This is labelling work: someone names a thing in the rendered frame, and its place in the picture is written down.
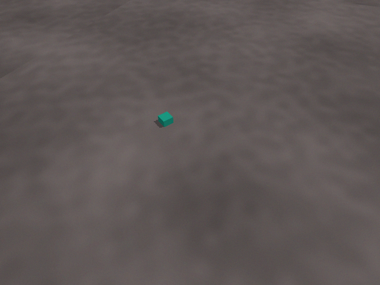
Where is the small box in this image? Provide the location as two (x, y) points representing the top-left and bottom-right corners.
(158, 112), (173, 127)

